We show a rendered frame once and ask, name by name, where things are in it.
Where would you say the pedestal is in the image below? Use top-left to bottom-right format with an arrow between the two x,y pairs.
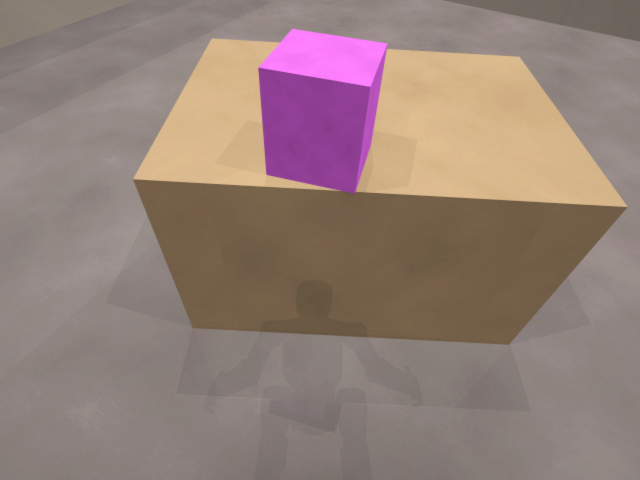
133,38 -> 627,345

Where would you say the carton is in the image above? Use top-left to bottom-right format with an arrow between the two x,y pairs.
258,29 -> 388,194

